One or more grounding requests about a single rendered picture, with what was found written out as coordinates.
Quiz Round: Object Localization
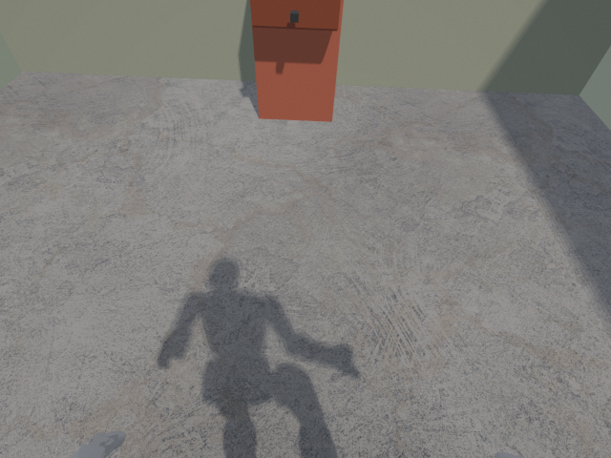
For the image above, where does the cabinet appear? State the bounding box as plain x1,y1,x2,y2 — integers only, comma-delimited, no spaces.
252,0,344,122

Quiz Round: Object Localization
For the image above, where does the drawer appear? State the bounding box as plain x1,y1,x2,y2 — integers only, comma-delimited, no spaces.
250,0,341,31

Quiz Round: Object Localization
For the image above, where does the robot left hand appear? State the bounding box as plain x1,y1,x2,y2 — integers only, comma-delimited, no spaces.
72,431,126,458

